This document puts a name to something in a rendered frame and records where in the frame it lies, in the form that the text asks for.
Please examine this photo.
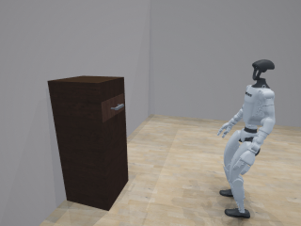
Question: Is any left robot upper arm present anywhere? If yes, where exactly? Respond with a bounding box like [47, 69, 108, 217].
[259, 89, 276, 126]

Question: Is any robot right shin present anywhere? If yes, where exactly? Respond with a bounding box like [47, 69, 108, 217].
[223, 165, 231, 183]

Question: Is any right robot hand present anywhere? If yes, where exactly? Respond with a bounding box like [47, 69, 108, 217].
[217, 122, 232, 137]

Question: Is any left robot hand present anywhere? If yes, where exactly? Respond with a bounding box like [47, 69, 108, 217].
[232, 150, 256, 175]

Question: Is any robot left forearm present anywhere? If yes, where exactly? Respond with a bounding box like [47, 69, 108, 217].
[247, 118, 275, 154]

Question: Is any handle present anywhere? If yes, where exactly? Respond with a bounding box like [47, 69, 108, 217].
[110, 104, 124, 110]

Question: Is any robot right forearm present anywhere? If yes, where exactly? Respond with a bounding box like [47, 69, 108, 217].
[229, 107, 244, 126]

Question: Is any drawer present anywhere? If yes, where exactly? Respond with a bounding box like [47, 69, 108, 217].
[101, 93, 124, 122]

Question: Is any right robot thigh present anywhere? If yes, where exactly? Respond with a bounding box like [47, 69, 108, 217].
[223, 130, 242, 171]

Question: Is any cabinet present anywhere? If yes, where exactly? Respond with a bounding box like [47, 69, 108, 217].
[47, 75, 129, 211]

